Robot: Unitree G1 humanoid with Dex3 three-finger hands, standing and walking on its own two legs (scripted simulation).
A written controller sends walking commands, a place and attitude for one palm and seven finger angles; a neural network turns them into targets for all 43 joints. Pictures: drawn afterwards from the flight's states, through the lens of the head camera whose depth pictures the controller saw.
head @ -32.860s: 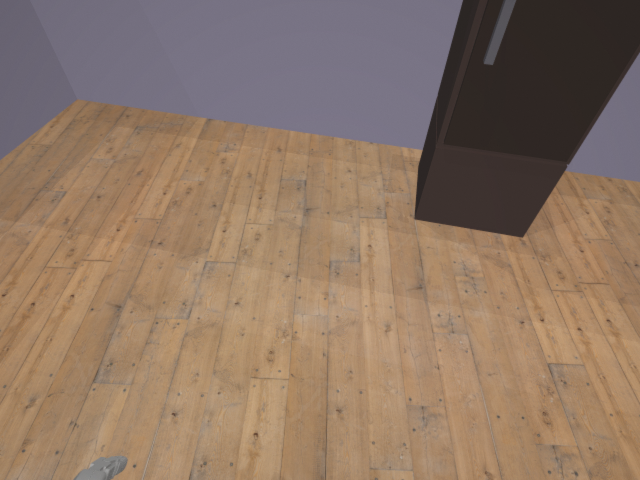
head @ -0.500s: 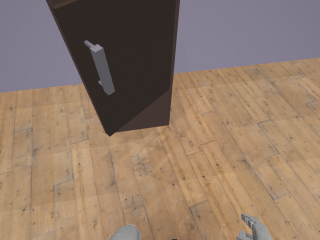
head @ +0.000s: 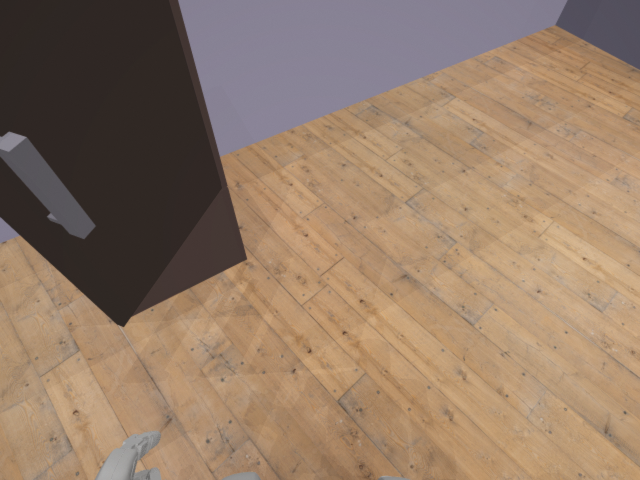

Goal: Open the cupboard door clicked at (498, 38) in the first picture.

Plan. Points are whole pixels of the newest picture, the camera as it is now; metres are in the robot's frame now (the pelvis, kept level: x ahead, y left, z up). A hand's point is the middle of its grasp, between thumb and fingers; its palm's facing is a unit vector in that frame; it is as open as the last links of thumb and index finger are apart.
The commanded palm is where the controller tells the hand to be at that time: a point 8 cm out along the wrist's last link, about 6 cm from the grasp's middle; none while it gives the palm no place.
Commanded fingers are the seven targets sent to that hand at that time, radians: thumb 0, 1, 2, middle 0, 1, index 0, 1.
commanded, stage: walk to a spot facing it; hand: left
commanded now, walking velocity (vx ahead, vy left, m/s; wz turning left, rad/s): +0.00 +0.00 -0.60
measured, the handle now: (37, 187) +0.44 +0.40 +0.08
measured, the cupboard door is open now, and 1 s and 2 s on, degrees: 37 37 37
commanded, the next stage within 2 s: none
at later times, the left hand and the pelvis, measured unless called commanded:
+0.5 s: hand (210, 437) +0.18 +0.17 -0.15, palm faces -0.32 -0.93 -0.20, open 7.4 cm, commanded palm none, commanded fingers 0.00 0.90 0.90 -0.20 -0.30 -0.20 -0.30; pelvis +0.02 +0.01 +0.01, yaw -19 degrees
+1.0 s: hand (259, 380) +0.26 +0.11 -0.15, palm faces -0.57 -0.81 -0.15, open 7.4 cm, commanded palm none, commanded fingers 0.00 0.90 0.90 -0.20 -0.30 -0.20 -0.30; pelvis +0.09 -0.01 +0.02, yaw -37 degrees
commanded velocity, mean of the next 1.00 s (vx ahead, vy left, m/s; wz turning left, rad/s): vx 0.13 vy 0.00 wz -0.60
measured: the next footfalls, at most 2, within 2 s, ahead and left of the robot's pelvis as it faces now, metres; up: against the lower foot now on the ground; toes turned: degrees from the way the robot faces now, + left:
left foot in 0.24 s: +0.09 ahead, +0.14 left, +0.00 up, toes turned -7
right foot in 0.54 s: +0.01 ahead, -0.12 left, +0.00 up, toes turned -24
